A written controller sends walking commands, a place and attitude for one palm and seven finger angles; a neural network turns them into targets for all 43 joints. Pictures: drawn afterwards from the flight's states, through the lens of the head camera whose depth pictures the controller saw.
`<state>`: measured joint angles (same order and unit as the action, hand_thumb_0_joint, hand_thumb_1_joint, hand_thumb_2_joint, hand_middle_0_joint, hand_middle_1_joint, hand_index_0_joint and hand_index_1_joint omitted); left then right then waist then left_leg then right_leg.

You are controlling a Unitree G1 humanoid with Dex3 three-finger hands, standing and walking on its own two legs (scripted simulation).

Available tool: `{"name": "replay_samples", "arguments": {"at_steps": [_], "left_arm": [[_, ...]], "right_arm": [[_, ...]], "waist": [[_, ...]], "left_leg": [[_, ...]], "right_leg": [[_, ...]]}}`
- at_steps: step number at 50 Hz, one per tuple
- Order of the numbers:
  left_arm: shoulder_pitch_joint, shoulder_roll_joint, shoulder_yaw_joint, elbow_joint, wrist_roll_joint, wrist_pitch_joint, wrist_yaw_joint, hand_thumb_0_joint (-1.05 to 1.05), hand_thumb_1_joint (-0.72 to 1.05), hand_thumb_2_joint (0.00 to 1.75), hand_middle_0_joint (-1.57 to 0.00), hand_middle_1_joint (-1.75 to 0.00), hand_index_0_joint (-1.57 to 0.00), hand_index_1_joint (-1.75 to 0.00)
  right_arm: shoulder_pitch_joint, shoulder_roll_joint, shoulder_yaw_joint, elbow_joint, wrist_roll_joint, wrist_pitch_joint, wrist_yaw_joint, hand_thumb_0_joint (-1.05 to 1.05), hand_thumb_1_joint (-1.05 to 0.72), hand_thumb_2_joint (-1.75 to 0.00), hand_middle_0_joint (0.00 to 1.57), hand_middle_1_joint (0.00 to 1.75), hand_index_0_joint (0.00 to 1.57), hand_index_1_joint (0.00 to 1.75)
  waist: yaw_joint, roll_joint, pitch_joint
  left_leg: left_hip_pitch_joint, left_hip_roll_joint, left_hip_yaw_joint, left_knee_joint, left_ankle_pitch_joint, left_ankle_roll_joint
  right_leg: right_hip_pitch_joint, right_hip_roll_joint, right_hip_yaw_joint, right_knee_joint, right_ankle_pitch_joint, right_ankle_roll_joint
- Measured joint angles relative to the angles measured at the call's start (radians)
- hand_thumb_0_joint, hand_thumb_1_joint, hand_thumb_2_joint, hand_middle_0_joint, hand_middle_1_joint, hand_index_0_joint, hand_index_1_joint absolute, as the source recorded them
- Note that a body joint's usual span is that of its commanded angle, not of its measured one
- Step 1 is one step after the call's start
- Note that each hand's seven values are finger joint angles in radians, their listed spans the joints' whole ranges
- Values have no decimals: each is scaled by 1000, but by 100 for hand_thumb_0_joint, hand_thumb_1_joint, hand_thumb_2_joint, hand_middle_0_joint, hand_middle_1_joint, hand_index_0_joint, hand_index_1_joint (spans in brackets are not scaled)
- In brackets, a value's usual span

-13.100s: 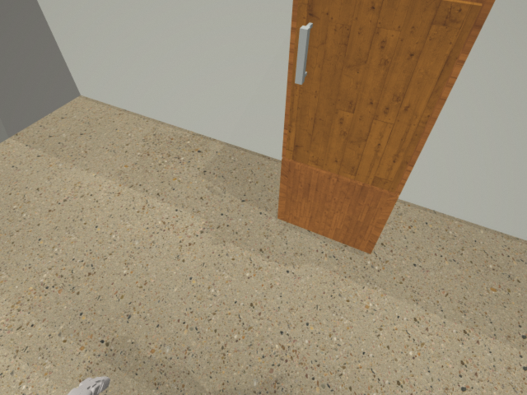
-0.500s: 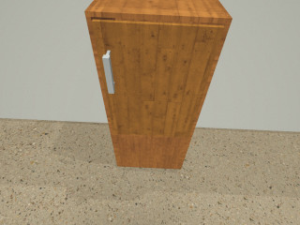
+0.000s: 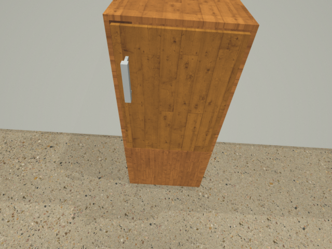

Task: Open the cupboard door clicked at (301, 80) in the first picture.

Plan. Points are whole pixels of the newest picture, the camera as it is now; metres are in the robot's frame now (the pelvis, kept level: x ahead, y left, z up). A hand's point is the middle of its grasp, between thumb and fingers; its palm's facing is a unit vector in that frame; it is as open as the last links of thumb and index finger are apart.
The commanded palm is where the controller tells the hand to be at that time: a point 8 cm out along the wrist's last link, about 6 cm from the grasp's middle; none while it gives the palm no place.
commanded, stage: shuffle to correct the standing spot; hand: left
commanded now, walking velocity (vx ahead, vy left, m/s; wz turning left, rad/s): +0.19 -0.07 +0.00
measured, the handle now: (127, 80) +0.62 +0.17 +0.08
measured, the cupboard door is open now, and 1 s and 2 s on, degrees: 0 0 0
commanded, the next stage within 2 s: come to a stop and stand still in 0.62 s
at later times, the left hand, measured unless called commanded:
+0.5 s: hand out of the picture -0.05 +0.14 -0.19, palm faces +0.00 -1.00 -0.08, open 7.4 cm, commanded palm none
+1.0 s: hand out of the picture +0.15 +0.11 -0.16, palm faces +0.06 -0.97 -0.24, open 7.1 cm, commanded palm none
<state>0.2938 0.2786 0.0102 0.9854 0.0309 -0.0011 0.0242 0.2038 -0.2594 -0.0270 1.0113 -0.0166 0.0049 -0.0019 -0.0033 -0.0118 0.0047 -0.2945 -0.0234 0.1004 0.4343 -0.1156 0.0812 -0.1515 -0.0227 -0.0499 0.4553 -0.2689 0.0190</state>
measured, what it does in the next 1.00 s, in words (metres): walks ahead: right foot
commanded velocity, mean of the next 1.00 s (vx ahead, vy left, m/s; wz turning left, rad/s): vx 0.09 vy -0.01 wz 0.05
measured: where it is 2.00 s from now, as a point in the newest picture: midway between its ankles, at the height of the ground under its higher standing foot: outside the picture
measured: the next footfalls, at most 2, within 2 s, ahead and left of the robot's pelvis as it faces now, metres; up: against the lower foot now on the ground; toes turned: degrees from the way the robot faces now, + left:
right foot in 0.84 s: +0.15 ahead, -0.19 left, +0.00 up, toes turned -6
left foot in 1.18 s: +0.13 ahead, +0.06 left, +0.00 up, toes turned +4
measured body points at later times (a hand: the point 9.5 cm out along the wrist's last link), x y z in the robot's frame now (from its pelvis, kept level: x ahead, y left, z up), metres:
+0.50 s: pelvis +0.03 +0.00 -0.01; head +0.02 +0.02 +0.44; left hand -0.05 +0.19 -0.18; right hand +0.01 -0.22 -0.16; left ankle +0.08 +0.06 -0.74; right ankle -0.01 -0.12 -0.71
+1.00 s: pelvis +0.09 -0.07 +0.00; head +0.10 -0.08 +0.45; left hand +0.15 +0.16 -0.14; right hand +0.07 -0.30 -0.16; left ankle +0.08 +0.05 -0.70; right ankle +0.11 -0.19 -0.74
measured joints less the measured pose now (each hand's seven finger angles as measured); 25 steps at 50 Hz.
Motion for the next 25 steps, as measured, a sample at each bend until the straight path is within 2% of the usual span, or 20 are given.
{"name": "replay_samples", "arguments": {"at_steps": [6, 10, 13, 17, 19, 22, 25], "left_arm": [[75, -42, -6, 42, 4, 19, -3, 1, 91, 90, -20, -30, -20, -29], [128, -81, -11, 64, 2, 17, -11, 0, 91, 90, -20, -30, -20, -29], [170, -110, -13, 84, -2, 8, -11, 0, 91, 90, -20, -30, -20, -29], [218, -142, -12, 114, -7, 2, -5, 1, 91, 90, -20, -30, -20, -29], [233, -153, -9, 127, -7, 2, -4, 1, 91, 90, -20, -30, -20, -29], [235, -167, -7, 142, -5, 10, -7, 1, 90, 90, -20, -30, -20, -29], [196, -180, -3, 138, 5, 25, -13, 1, 91, 90, -20, -30, -20, -29]], "right_arm": [[38, 36, 4, 33, -2, 23, -2, 0, -91, -90, 20, 30, 20, 30], [63, 71, 6, 54, 1, 25, -3, 0, -91, -90, 20, 30, 20, 30], [81, 94, 7, 68, 5, 20, -4, 0, -91, -90, 20, 30, 20, 30], [110, 119, 7, 81, 7, 10, -3, 0, -91, -90, 21, 30, 20, 30], [124, 132, 5, 84, 7, 4, -3, 0, -91, -90, 20, 30, 20, 30], [139, 148, -1, 84, 4, -16, -10, 0, -91, -90, 20, 30, 20, 30], [152, 154, -9, 79, 4, -34, -21, 0, -91, -90, 20, 30, 20, 30]], "waist": [[2, -2, -19], [10, 0, -9], [15, 3, -2], [14, 4, -5], [12, -4, -7], [9, -27, -10], [1, -29, -11]], "left_leg": [[8, -8, 6, -12, -43, -4], [8, -3, 8, -2, -57, -10], [-3, 7, 6, 42, -91, -21], [-24, 28, -2, 135, -162, -34], [-22, 33, 2, 159, -155, -28], [-12, 28, 27, 171, -131, -3], [12, 25, 62, 128, -137, 7]], "right_leg": [[-5, -7, 7, 12, -56, -19], [-1, -3, 8, 7, -35, -25], [6, 4, 9, 7, -10, -20], [18, 20, 0, 33, -45, -17], [20, 22, 0, 60, -69, -17], [-11, 11, 15, 155, -136, -32], [-141, 0, 20, 394, -159, -44]]}}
